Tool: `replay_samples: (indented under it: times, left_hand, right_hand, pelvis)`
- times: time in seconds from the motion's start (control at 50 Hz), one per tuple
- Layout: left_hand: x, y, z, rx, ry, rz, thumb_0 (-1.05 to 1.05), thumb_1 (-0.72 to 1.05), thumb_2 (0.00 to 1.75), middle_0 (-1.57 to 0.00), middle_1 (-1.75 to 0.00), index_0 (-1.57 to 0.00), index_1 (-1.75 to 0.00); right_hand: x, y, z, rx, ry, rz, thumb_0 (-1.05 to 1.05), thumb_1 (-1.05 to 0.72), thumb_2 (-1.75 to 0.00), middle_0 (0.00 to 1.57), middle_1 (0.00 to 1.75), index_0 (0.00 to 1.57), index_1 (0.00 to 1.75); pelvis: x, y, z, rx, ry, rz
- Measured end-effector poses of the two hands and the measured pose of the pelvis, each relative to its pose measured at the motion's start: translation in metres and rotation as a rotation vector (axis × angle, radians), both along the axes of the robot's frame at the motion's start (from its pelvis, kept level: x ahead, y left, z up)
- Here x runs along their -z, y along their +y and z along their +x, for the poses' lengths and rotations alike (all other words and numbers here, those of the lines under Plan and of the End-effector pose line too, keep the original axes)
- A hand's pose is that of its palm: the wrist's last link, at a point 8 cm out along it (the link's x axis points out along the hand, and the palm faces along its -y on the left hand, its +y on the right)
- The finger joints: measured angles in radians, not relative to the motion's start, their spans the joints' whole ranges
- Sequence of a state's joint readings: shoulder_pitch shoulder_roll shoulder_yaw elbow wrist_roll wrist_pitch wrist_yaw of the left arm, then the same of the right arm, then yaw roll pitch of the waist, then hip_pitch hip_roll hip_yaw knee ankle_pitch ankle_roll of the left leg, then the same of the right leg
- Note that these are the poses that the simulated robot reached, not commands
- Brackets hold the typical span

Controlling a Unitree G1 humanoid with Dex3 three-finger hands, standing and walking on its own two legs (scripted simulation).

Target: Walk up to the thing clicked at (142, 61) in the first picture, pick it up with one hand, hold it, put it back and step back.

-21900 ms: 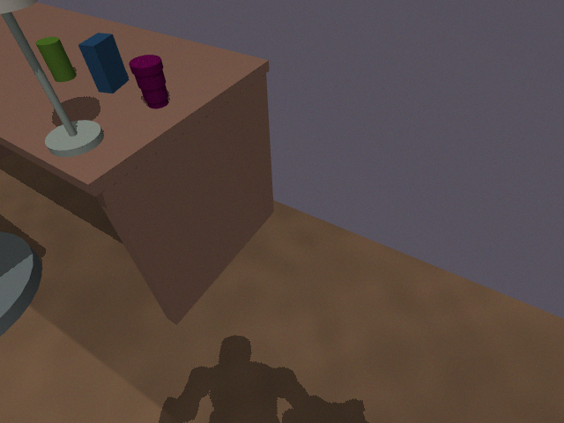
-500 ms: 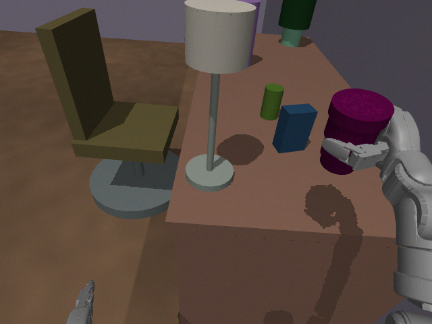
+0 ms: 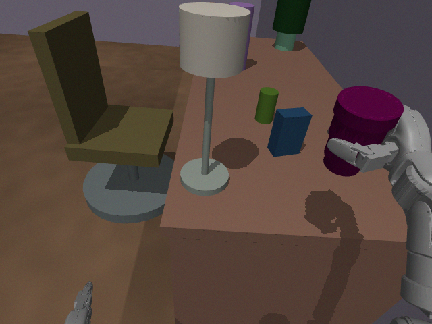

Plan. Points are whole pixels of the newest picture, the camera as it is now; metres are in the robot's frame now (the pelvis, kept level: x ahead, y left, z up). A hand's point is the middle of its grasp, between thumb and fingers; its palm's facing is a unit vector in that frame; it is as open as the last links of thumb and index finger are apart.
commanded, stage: hold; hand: right
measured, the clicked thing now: (354, 136) +0.34 -0.18 +0.26
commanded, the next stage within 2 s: none
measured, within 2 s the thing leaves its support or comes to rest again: neither
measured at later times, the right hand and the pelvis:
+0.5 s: hand (356, 140) +0.32 -0.17 +0.27, palm faces +0.11 +0.99 -0.04, open 10.3 cm; pelvis +0.00 +0.00 +0.00, yaw +0 degrees
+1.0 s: hand (351, 138) +0.33 -0.17 +0.26, palm faces +0.11 +0.99 -0.04, open 10.3 cm; pelvis +0.00 +0.00 +0.00, yaw +0 degrees
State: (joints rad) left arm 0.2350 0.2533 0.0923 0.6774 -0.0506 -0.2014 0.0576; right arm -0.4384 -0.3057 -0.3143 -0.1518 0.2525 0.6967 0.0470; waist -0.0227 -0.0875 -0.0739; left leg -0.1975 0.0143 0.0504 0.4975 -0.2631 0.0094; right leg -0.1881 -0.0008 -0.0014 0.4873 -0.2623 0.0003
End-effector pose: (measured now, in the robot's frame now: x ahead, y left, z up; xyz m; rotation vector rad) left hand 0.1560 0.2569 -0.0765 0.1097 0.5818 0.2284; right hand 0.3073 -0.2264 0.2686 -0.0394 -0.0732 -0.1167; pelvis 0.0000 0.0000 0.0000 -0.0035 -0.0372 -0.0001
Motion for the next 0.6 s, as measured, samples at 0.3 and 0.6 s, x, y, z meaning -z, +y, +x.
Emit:
replay_samples:
  times: [0.3,0.6]
  left_hand:
    - [-0.001,-0.001,-0.001,0.013,-0.003,0.006,-0.01,-0.53,0.05,-0.05,-0.05,-0.05,-0.05]
    - [0.0,-0.002,-0.002,0.013,-0.005,0.001,-0.01,-0.53,0.05,-0.05,-0.05,-0.05,-0.05]
  right_hand:
    - [0.007,0.003,-0.002,-0.004,0.02,0.004,0.01,0.42,-1.09,0.72,1.02,0.72,0.99]
    - [0.006,0.004,-0.013,-0.016,0.014,-0.004,0.01,0.42,-1.09,0.72,1.02,0.72,0.99]
  pelvis:
    - [0.0,0.0,-0.001,0.001,-0.005,0.0]
    - [0.001,0.0,-0.005,0.003,-0.011,0.001]
